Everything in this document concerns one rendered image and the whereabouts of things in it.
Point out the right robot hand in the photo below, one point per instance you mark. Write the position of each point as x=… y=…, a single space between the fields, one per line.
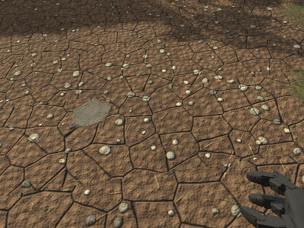
x=289 y=210

